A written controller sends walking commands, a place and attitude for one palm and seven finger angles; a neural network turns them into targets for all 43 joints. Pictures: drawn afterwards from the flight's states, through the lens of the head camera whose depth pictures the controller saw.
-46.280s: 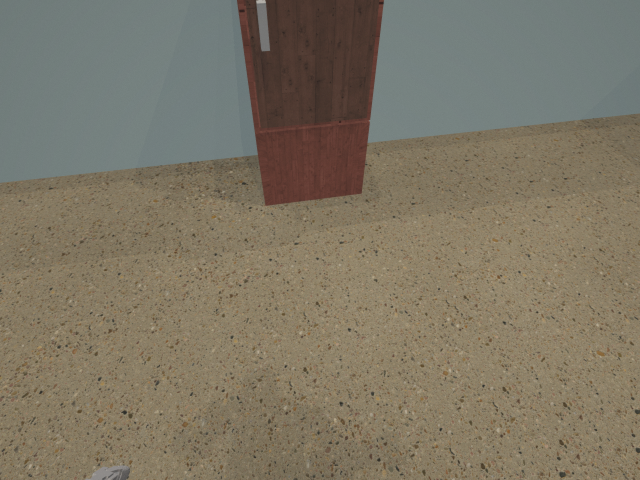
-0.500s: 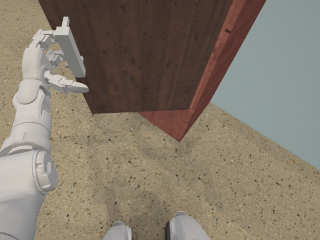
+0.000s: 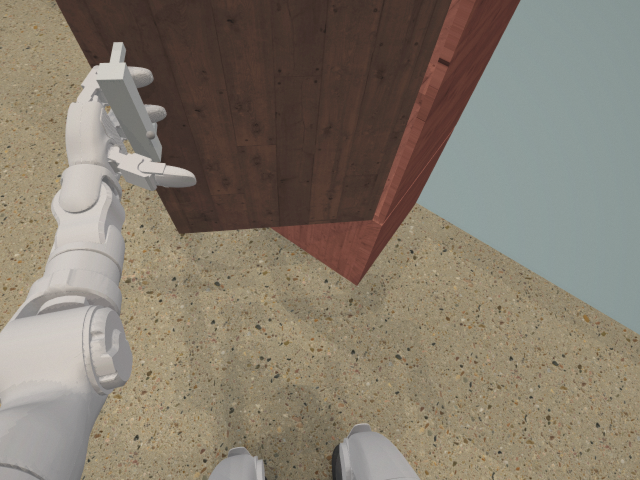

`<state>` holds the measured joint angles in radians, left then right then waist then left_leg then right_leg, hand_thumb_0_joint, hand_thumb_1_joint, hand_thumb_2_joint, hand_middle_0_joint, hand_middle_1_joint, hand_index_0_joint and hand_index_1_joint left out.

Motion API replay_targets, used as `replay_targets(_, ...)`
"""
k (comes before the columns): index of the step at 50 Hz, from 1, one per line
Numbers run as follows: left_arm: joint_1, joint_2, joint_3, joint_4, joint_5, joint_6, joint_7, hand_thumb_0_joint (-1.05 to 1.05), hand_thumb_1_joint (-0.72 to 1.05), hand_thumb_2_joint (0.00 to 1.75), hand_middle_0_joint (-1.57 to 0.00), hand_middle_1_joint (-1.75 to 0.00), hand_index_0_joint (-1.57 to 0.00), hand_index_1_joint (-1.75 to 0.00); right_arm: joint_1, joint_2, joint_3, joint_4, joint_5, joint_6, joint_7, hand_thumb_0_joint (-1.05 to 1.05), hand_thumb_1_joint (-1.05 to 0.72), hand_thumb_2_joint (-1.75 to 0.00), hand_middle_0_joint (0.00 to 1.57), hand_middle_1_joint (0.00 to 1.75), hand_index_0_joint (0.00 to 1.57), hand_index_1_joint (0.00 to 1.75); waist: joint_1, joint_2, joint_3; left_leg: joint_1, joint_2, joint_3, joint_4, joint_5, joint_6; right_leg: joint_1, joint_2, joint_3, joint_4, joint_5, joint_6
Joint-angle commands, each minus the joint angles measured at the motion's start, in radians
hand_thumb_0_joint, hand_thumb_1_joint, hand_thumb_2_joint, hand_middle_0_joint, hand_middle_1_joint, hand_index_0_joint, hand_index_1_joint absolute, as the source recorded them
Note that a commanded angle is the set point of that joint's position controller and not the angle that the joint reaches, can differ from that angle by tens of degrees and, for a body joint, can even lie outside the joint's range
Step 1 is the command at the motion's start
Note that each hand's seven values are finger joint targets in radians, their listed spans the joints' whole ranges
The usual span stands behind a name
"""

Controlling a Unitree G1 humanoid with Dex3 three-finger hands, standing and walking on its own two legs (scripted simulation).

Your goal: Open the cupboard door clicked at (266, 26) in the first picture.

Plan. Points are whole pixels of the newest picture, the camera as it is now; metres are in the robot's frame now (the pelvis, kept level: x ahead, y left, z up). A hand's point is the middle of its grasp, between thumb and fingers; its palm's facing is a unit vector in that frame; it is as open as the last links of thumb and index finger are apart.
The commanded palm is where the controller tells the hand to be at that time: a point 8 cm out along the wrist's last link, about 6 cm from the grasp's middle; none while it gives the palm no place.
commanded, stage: slide the fingers in behind the handle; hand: left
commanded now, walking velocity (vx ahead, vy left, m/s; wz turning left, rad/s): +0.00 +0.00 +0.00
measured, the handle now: (135, 105) +0.57 +0.18 +0.09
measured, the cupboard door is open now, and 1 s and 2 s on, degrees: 42 43 67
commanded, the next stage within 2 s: close the thumb around the handle in 0.36 s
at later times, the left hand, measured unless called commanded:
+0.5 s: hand (148, 139) +0.51 +0.16 +0.09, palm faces +0.03 -1.00 +0.00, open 14.0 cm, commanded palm +0.48 +0.20 +0.09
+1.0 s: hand (147, 139) +0.51 +0.16 +0.09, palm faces +0.04 -1.00 +0.00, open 6.9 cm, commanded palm +0.48 +0.21 +0.09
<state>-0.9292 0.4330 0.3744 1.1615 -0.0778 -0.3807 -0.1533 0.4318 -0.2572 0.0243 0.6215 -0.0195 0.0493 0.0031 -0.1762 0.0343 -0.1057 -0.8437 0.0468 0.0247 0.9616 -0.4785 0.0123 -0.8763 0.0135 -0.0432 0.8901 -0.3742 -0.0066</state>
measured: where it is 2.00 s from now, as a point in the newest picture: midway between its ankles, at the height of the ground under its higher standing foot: outside the picture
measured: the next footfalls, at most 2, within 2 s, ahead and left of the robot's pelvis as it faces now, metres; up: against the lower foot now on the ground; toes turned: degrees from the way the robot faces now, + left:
none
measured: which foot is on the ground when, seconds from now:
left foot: down 0.00-1.00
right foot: down 0.00-1.00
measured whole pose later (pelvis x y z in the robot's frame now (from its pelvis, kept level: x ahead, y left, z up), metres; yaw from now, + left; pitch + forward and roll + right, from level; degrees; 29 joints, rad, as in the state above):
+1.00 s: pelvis +0.00 +0.00 +0.00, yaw +1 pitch +20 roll -2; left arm -0.92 0.42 0.35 1.17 -0.09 -0.40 -0.15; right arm 0.41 -0.26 0.02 0.64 -0.02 0.04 0.00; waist -0.16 0.03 -0.11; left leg -0.83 0.04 0.01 0.96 -0.48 0.01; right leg -0.86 0.01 -0.05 0.89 -0.38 -0.01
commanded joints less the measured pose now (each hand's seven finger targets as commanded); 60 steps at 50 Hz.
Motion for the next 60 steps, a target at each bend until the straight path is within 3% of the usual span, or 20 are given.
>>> replay_targets(1,-0.441,0.191,-0.011,-0.242,-0.012,-0.085,0.003,0.00,-0.50,0.30,-0.30,-1.20,-0.30,-1.20,0.161,-0.171,-0.067,-0.046,0.000,-0.015,-0.006,0.00,-0.90,-0.90,0.20,0.30,0.20,0.30,0.002,0.073,-0.484,0.287,-0.033,-0.045,-0.084,0.476,0.006,0.293,0.030,0.013,-0.062,0.415,-0.012)
replay_targets(4,-0.449,0.196,-0.008,-0.199,-0.010,-0.077,0.004,0.00,-0.50,0.30,-0.30,-1.20,-0.30,-1.20,0.157,-0.177,-0.067,-0.036,0.003,-0.013,-0.006,0.00,-0.90,-0.90,0.20,0.30,0.20,0.30,-0.006,0.042,-0.430,0.260,-0.032,-0.048,-0.093,0.420,0.005,0.265,0.029,0.011,-0.072,0.365,-0.009)
replay_targets(7,-0.463,0.199,-0.008,-0.214,-0.007,-0.085,0.004,0.00,-0.50,0.30,-0.30,-1.20,-0.30,-1.20,0.151,-0.175,-0.067,-0.037,0.002,-0.015,-0.009,0.00,-0.90,-0.90,0.20,0.30,0.20,0.30,0.000,0.068,-0.463,0.274,-0.035,-0.048,-0.089,0.430,0.004,0.271,0.026,0.014,-0.065,0.373,-0.011)
replay_targets(10,-0.485,0.203,-0.009,-0.195,-0.010,-0.081,0.005,0.00,-0.50,0.30,-0.30,-1.20,-0.30,-1.20,0.147,-0.179,-0.066,-0.031,0.003,-0.018,-0.012,0.00,-0.90,-0.90,0.20,0.30,0.20,0.30,-0.015,0.040,-0.432,0.242,-0.036,-0.046,-0.087,0.386,0.008,0.262,0.024,0.018,-0.072,0.344,-0.008)
replay_targets(12,-0.485,0.215,0.002,-0.216,-0.008,-0.093,0.005,0.00,-0.50,0.30,-0.30,-1.20,-0.30,-1.20,0.147,-0.178,-0.067,-0.035,0.001,-0.021,-0.012,0.00,-0.90,-0.90,0.20,0.30,0.20,0.30,-0.003,0.076,-0.474,0.276,-0.036,-0.052,-0.085,0.418,0.004,0.262,0.023,0.017,-0.062,0.356,-0.011)
replay_targets(23,-0.481,0.175,-0.031,-0.217,-0.007,-0.090,0.008,0.00,-0.50,0.30,-0.30,-1.20,-0.30,-1.20,0.139,-0.178,-0.067,-0.035,0.002,-0.018,-0.008,0.00,-0.90,-0.90,0.20,0.30,0.20,0.30,-0.004,0.084,-0.472,0.301,-0.032,-0.064,-0.085,0.437,-0.003,0.230,0.025,0.005,-0.056,0.341,-0.014)
replay_targets(28,-0.486,0.127,-0.064,-0.224,-0.011,-0.091,0.014,0.00,-0.22,0.42,-0.32,-1.23,-0.32,-1.23,0.138,-0.176,-0.070,-0.028,-0.001,-0.020,-0.004,0.00,-0.90,-0.90,0.20,0.30,0.20,0.30,-0.011,0.098,-0.477,0.328,-0.029,-0.065,-0.077,0.457,-0.005,0.202,0.026,0.003,-0.058,0.342,-0.013)
replay_targets(30,-0.488,0.177,-0.031,-0.213,-0.006,-0.091,0.019,0.00,-0.11,0.47,-0.33,-1.24,-0.33,-1.24,0.145,-0.183,-0.070,-0.026,0.000,-0.018,-0.006,0.00,-0.90,-0.90,0.20,0.30,0.20,0.30,-0.009,0.052,-0.461,0.290,-0.031,-0.066,-0.086,0.422,-0.001,0.234,0.027,0.005,-0.061,0.333,-0.013)
replay_targets(32,-0.489,0.128,-0.068,-0.230,-0.006,-0.097,0.015,0.00,0.00,0.52,-0.34,-1.25,-0.34,-1.25,0.141,-0.174,-0.070,-0.027,-0.001,-0.020,-0.004,0.00,-0.90,-0.90,0.20,0.30,0.20,0.30,-0.010,0.093,-0.480,0.320,-0.031,-0.066,-0.084,0.447,-0.003,0.220,0.026,0.004,-0.058,0.342,-0.013)
replay_targets(35,-0.471,0.137,-0.055,-0.259,-0.011,-0.102,0.016,0.00,0.17,0.59,-0.35,-1.27,-0.35,-1.27,0.144,-0.175,-0.073,-0.027,-0.002,-0.019,-0.001,0.00,-0.90,-0.90,0.20,0.30,0.20,0.30,0.004,0.108,-0.509,0.348,-0.028,-0.069,-0.081,0.497,-0.008,0.230,0.027,0.002,-0.053,0.368,-0.015)
replay_targets(38,-0.475,0.091,-0.088,-0.241,-0.016,-0.100,0.014,0.00,0.34,0.66,-0.36,-1.29,-0.36,-1.29,0.143,-0.173,-0.075,-0.018,0.001,-0.019,0.001,0.00,-0.90,-0.90,0.20,0.30,0.20,0.30,-0.016,0.072,-0.473,0.340,-0.026,-0.069,-0.079,0.486,-0.005,0.211,0.030,-0.001,-0.060,0.364,-0.011)
replay_targets(40,-0.486,0.135,-0.063,-0.217,-0.012,-0.094,0.016,0.00,0.45,0.71,-0.37,-1.30,-0.37,-1.30,0.142,-0.178,-0.072,-0.016,0.002,-0.018,-0.004,0.00,-0.90,-0.90,0.20,0.30,0.20,0.30,-0.020,0.040,-0.436,0.279,-0.033,-0.061,-0.088,0.413,0.002,0.238,0.028,0.007,-0.071,0.346,-0.010)
replay_targets(42,-0.482,0.161,-0.041,-0.228,-0.009,-0.100,0.015,0.00,0.56,0.76,-0.38,-1.31,-0.38,-1.31,0.146,-0.177,-0.072,-0.017,0.001,-0.021,-0.006,0.00,-0.90,-0.90,0.20,0.30,0.20,0.30,-0.006,0.070,-0.478,0.296,-0.036,-0.060,-0.088,0.428,0.003,0.257,0.027,0.011,-0.066,0.360,-0.013)
replay_targets(44,-0.488,0.149,-0.051,-0.224,-0.011,-0.097,0.009,0.00,0.68,0.80,-0.38,-1.33,-0.38,-1.33,0.143,-0.174,-0.070,-0.017,0.002,-0.022,-0.007,0.00,-0.90,-0.90,0.20,0.30,0.20,0.30,-0.014,0.061,-0.468,0.294,-0.035,-0.058,-0.086,0.428,0.003,0.253,0.026,0.009,-0.067,0.360,-0.011)
replay_targets(46,-0.442,0.195,-0.008,-0.226,-0.019,-0.099,0.004,0.00,0.79,0.85,-0.39,-1.34,-0.39,-1.34,0.147,-0.178,-0.069,-0.028,0.002,-0.021,-0.009,0.00,-0.90,-0.90,0.20,0.30,0.20,0.30,0.007,0.053,-0.489,0.281,-0.039,-0.053,-0.085,0.451,0.005,0.297,0.027,0.015,-0.063,0.394,-0.014)
replay_targets(48,-0.449,0.199,-0.008,-0.213,-0.017,-0.094,-0.003,0.00,0.90,0.90,-0.40,-1.35,-0.40,-1.35,0.138,-0.174,-0.067,-0.026,0.004,-0.020,-0.010,0.00,-0.90,-0.90,0.20,0.30,0.20,0.30,0.006,0.069,-0.467,0.256,-0.039,-0.049,-0.084,0.429,0.004,0.294,0.024,0.017,-0.062,0.390,-0.012)
replay_targets(49,-0.458,0.186,-0.023,-0.217,-0.019,-0.092,-0.006,0.00,0.90,0.90,-0.40,-1.35,-0.40,-1.35,0.138,-0.174,-0.067,-0.027,0.005,-0.019,-0.011,0.00,-0.90,-0.90,0.20,0.30,0.20,0.30,-0.006,0.048,-0.456,0.251,-0.039,-0.046,-0.086,0.425,0.007,0.298,0.026,0.019,-0.067,0.396,-0.009)
replay_targets(52,-0.426,0.207,0.000,-0.209,-0.021,-0.090,-0.010,0.00,0.90,0.90,-0.40,-1.35,-0.40,-1.35,0.133,-0.174,-0.066,-0.036,0.006,-0.019,-0.012,0.00,-0.90,-0.90,0.20,0.30,0.20,0.30,0.009,0.078,-0.465,0.252,-0.041,-0.040,-0.086,0.426,0.005,0.301,0.024,0.021,-0.065,0.394,-0.011)
replay_targets(56,-0.442,0.250,0.027,-0.200,-0.018,-0.086,-0.010,0.00,0.90,0.90,-0.40,-1.35,-0.40,-1.35,0.139,-0.180,-0.065,-0.043,0.007,-0.016,-0.018,0.00,-0.90,-0.90,0.20,0.30,0.20,0.30,0.004,0.031,-0.448,0.214,-0.041,-0.043,-0.087,0.401,0.011,0.316,0.025,0.024,-0.063,0.383,-0.010)
replay_targets(60,-0.479,0.197,-0.026,-0.174,-0.011,-0.070,-0.009,0.00,0.90,0.90,-0.40,-1.35,-0.40,-1.35,0.135,-0.178,-0.063,-0.036,0.007,-0.018,-0.018,0.00,-0.90,-0.90,0.20,0.30,0.20,0.30,-0.020,0.050,-0.419,0.219,-0.039,-0.048,-0.085,0.362,0.008,0.255,0.023,0.020,-0.070,0.327,-0.007)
